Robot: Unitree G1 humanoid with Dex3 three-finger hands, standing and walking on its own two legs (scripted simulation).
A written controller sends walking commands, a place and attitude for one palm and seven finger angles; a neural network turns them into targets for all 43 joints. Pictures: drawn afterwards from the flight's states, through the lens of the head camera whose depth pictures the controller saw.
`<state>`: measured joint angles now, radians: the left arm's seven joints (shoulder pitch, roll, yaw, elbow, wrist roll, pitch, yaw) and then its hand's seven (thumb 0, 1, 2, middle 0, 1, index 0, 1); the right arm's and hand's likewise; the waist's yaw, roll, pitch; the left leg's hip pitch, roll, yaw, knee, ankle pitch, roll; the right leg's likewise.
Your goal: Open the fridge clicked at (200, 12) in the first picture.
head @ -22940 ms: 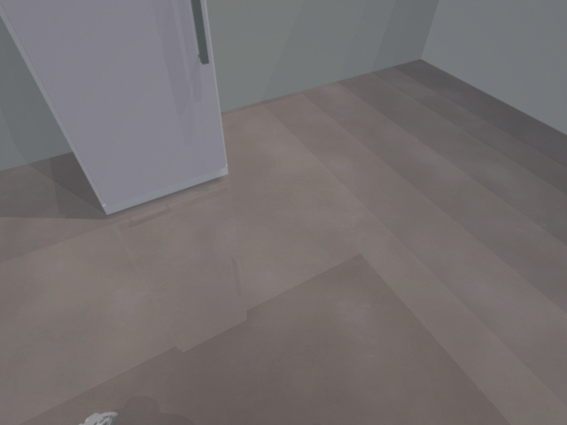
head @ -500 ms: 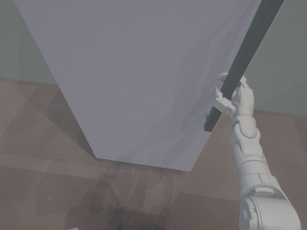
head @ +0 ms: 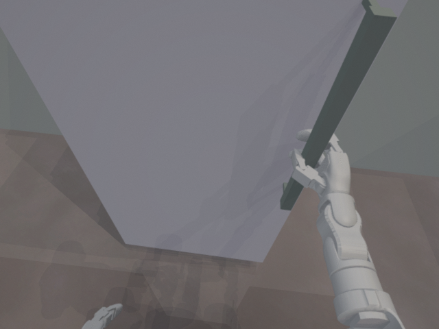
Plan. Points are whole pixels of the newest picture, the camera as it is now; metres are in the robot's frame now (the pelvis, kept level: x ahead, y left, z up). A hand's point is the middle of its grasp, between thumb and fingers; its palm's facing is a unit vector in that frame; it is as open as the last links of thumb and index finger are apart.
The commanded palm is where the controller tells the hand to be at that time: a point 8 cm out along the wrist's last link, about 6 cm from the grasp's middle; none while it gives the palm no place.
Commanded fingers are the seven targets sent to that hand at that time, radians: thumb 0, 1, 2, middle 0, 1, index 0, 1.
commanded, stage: pull the door a little, standing still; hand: right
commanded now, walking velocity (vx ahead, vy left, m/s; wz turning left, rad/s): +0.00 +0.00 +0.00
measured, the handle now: (314, 134) +0.45 -0.11 +0.14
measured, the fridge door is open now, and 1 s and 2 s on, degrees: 1 21 65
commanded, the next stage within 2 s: walk backward, drawing the door open in 0.10 s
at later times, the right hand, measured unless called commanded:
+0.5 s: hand (291, 217) +0.29 -0.07 +0.10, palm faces -0.01 +0.98 -0.21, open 6.3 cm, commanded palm +0.26 -0.12 +0.09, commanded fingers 0.00 -0.90 -0.90 0.45 1.40 0.45 1.40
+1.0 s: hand (265, 258) +0.22 -0.03 +0.09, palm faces +0.48 +0.84 -0.27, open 6.3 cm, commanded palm +0.17 -0.06 +0.09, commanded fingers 0.00 -0.90 -0.90 0.45 1.40 0.45 1.40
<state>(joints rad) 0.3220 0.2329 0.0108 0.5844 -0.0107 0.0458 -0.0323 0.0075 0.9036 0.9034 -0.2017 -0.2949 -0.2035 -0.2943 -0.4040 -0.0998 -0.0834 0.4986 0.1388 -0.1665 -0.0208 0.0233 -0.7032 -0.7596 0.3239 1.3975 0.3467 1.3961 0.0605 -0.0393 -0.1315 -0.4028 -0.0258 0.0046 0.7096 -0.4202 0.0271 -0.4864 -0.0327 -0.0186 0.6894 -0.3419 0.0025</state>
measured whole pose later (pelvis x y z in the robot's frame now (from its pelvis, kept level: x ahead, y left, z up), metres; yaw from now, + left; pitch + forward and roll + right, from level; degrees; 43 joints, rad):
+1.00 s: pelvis +0.03 +0.20 +0.00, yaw -18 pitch -2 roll +0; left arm 0.22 0.18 0.00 0.62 0.02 -0.08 0.09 0.01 0.90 0.90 -0.20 -0.30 -0.21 -0.29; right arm 0.31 -0.18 -0.08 -0.24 0.03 -0.04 -0.14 -0.04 -0.61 -0.79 0.45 1.40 0.34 1.40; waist 0.05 -0.08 0.08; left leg -0.33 -0.02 0.04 0.66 -0.30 0.04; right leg -0.52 -0.04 0.14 0.78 -0.36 0.05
